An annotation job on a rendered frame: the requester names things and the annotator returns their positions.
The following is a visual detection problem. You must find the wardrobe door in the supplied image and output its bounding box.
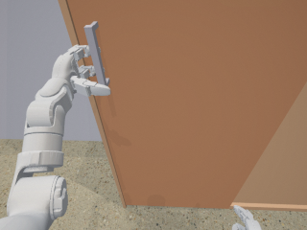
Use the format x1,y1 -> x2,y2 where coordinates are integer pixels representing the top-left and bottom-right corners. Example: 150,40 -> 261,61
67,0 -> 307,209
233,82 -> 307,205

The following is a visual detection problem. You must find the left robot upper arm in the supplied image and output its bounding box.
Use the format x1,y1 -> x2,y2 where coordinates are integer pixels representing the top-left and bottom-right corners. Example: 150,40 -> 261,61
0,175 -> 68,230

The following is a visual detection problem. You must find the left robot hand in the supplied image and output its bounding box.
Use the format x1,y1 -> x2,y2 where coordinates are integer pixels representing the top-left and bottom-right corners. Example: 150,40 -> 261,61
52,44 -> 111,97

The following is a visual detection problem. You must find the right robot hand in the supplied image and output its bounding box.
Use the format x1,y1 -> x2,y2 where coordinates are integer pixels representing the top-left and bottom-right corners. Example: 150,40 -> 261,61
231,205 -> 262,230

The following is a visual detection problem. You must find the handle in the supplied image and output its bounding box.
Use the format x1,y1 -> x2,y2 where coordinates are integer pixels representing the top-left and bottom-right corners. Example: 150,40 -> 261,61
83,21 -> 110,86

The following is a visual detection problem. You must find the robot left forearm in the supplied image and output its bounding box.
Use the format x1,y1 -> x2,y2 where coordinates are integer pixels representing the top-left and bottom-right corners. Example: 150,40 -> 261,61
7,78 -> 74,216

